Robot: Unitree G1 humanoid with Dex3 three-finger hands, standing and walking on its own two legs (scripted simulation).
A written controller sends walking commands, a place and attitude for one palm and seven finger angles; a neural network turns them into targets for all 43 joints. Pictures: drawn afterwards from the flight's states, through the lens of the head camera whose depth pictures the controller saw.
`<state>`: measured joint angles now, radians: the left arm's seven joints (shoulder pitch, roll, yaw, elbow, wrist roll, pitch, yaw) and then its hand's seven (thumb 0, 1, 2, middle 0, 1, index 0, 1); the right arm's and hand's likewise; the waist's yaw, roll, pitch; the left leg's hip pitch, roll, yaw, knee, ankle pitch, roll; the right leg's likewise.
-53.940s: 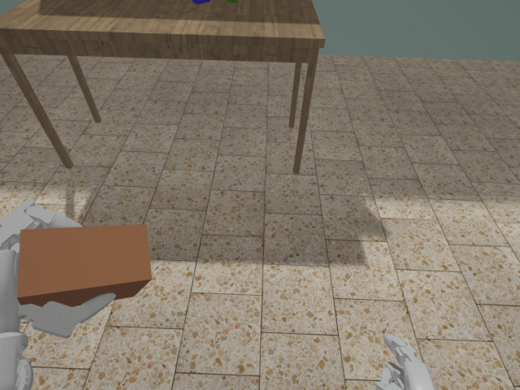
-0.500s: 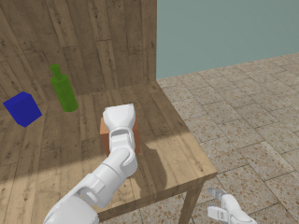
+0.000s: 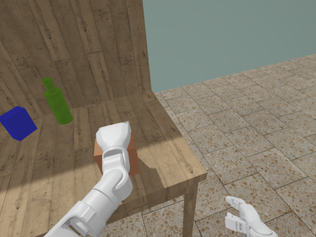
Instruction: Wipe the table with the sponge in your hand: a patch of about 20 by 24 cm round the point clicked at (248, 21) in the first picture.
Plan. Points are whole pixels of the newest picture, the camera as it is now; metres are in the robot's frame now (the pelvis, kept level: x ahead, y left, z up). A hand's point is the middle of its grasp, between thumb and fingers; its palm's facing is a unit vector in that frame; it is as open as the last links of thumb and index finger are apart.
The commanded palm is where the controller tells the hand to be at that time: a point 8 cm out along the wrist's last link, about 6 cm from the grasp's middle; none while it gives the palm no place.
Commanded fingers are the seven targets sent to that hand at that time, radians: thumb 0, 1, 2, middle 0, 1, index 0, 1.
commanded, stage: wipe back along the third lane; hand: left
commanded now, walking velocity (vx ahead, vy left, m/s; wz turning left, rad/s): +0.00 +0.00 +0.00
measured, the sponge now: (119, 160) +0.33 +0.16 +0.03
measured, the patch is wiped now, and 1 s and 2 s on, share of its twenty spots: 1.00 1.00 1.00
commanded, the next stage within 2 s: slide back across to the middle lane in 0.18 s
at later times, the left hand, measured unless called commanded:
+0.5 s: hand (120, 156) +0.30 +0.14 +0.08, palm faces +0.09 -0.14 -0.99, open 10.2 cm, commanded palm +0.25 +0.15 +0.12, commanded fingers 0.00 0.10 1.30 -1.20 -1.60 -1.20 -1.60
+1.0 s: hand (99, 160) +0.28 +0.19 +0.09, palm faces +0.10 -0.17 -0.98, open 10.2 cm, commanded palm +0.24 +0.21 +0.14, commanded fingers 0.00 0.10 1.30 -1.20 -1.60 -1.20 -1.60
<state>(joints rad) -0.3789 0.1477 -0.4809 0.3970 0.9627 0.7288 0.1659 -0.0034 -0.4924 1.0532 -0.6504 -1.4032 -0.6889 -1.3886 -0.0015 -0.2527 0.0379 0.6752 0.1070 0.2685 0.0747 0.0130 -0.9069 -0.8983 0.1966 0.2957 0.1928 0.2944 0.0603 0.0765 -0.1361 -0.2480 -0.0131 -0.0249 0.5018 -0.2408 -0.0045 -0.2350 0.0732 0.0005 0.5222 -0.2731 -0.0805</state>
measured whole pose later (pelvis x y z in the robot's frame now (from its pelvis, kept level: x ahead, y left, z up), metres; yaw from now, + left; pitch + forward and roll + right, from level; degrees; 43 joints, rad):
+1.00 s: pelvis +0.01 -0.03 +0.00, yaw -7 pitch -3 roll +2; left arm 0.08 0.37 -0.17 -0.08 0.88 0.55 0.09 -0.01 -0.51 1.05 -0.69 -1.36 -0.73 -1.34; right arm -0.01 -0.27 0.04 0.67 0.07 0.15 -0.02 0.01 -0.91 -0.90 0.20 0.30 0.19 0.29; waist 0.07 0.10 -0.09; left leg -0.17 0.01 -0.07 0.50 -0.26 0.03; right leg -0.19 0.14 0.10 0.51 -0.26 -0.12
